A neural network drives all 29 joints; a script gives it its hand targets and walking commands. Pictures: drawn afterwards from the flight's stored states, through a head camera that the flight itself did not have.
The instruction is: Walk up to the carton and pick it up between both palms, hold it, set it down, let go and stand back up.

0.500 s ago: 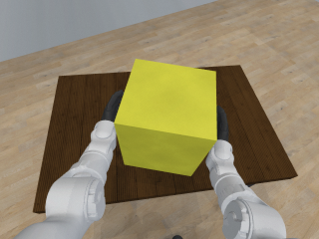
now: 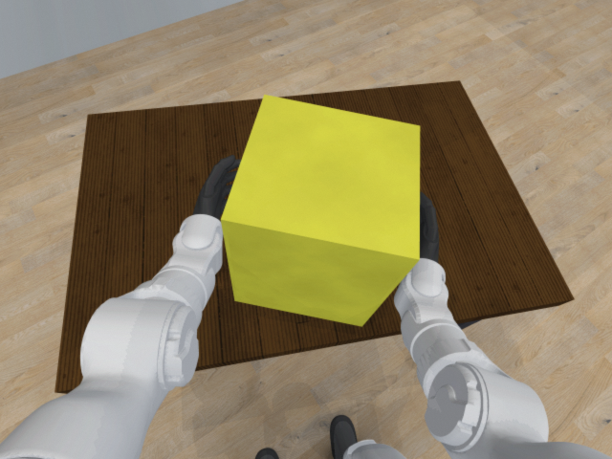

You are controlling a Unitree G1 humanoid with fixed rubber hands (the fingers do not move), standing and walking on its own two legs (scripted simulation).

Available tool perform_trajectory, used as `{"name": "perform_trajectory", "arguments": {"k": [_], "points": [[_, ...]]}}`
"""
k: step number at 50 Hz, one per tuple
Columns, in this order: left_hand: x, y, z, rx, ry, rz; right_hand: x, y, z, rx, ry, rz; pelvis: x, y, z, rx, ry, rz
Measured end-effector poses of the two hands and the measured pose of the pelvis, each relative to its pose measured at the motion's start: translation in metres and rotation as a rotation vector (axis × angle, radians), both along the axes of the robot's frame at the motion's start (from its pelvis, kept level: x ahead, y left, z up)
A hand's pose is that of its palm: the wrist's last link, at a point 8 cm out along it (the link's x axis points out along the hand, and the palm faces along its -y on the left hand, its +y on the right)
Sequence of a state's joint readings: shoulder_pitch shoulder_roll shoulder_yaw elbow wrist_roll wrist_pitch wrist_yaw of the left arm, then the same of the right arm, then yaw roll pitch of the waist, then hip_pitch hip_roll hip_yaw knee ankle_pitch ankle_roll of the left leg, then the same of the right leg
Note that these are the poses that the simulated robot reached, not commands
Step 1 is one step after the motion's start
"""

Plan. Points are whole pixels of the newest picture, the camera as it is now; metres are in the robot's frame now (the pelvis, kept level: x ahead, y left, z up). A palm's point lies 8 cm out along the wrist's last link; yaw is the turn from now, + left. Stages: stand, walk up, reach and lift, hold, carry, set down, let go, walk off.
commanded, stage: set down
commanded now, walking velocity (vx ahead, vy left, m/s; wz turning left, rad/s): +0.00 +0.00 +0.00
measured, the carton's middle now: (318, 222) +0.42 -0.06 -0.03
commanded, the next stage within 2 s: none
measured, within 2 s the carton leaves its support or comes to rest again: rests again in 1.18 s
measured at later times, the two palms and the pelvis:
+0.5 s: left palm (212, 214) +0.45 +0.09 -0.02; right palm (420, 254) +0.35 -0.20 -0.04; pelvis -0.02 +0.00 -0.01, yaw -1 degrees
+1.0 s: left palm (206, 198) +0.46 +0.09 +0.00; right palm (425, 237) +0.37 -0.20 -0.01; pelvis -0.02 +0.00 -0.01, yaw -1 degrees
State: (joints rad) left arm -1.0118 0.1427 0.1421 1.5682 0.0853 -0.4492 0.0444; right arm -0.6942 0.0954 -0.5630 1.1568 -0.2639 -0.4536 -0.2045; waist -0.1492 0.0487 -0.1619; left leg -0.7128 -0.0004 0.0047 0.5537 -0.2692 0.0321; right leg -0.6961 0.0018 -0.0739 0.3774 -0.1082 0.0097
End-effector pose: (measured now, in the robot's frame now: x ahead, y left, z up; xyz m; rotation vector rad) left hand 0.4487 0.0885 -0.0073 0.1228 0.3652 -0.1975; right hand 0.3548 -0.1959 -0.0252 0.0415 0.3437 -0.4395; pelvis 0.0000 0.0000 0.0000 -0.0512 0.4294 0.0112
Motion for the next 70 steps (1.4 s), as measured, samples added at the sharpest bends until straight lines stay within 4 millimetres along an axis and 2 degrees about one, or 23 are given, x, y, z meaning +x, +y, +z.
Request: {"name": "perform_trajectory", "arguments": {"k": [7,24,40,46,56,64,70], "points": [[0.001,-0.001,-0.006,0.007,0.008,-0.002,0.000,-0.001,-0.009,0.024,0.002,-0.007,-0.005,0.000,-0.004,-0.003,0.020,-0.004],[-0.001,-0.001,-0.008,-0.027,0.017,0.015,0.000,-0.002,-0.010,0.044,-0.007,-0.003,-0.017,0.000,-0.009,-0.001,0.014,-0.008],[0.005,0.001,-0.007,-0.031,0.027,0.009,0.003,-0.004,-0.008,0.055,-0.004,0.034,-0.020,0.004,-0.011,-0.004,0.042,-0.017],[0.010,0.003,-0.001,-0.028,0.020,0.005,0.008,-0.004,0.001,0.049,-0.004,0.049,-0.019,0.004,-0.012,-0.002,0.053,-0.020],[0.016,0.008,0.024,-0.031,-0.004,0.000,0.019,-0.002,0.032,0.040,-0.020,0.050,-0.020,0.003,-0.012,-0.007,0.015,-0.020],[0.009,0.018,0.039,-0.011,-0.017,0.015,0.015,-0.004,0.046,0.055,-0.015,0.029,-0.020,0.003,-0.011,-0.018,-0.021,-0.011],[0.008,0.031,0.049,-0.001,-0.021,0.041,0.010,-0.018,0.057,0.056,-0.015,-0.008,-0.023,0.003,-0.013,-0.016,-0.030,-0.005]]}}
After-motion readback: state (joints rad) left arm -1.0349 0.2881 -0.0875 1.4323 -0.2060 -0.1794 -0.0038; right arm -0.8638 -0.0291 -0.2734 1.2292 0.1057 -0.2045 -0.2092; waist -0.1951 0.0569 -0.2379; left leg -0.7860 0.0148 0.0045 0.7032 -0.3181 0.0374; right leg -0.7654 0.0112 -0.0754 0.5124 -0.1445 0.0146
